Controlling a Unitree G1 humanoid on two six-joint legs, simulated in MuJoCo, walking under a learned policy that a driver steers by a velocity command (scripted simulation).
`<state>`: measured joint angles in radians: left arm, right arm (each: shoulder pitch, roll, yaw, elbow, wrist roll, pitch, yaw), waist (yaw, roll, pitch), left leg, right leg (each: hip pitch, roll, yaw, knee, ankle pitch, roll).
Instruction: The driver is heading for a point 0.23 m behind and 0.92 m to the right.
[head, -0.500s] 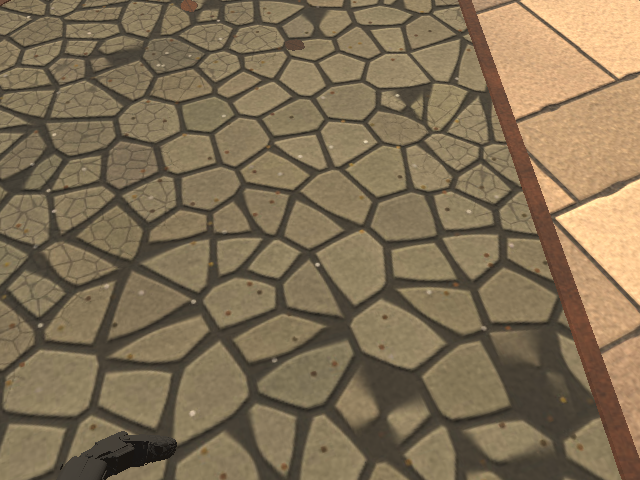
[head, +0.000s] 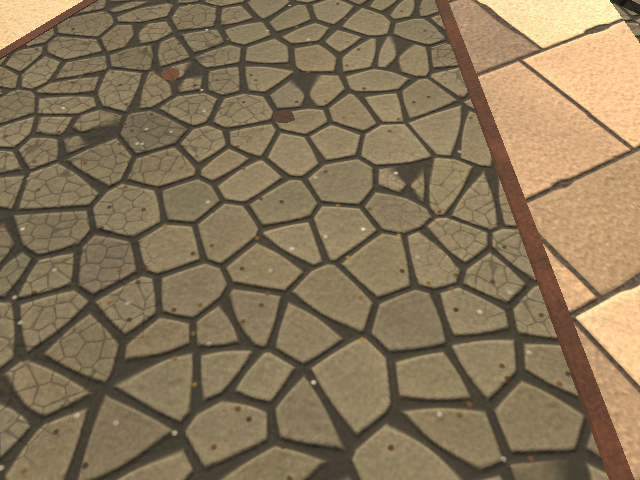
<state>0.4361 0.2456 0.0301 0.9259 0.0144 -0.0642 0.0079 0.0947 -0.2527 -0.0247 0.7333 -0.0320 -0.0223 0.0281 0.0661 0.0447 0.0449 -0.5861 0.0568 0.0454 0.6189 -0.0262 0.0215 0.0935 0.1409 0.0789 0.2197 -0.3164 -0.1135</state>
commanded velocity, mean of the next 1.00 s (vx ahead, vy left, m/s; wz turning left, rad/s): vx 0.07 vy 0.00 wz -0.43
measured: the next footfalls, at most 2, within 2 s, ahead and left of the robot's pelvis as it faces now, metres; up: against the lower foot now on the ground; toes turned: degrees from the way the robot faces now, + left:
left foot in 0.06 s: +0.21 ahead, +0.10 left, +0.00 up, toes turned +3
right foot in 0.54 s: +0.13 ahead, -0.10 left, +0.00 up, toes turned -13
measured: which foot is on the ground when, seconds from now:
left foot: up 0.00-0.04, down 0.06-0.54, up 0.56-1.00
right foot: down 0.00-0.06, up 0.08-0.52, down 0.54-1.00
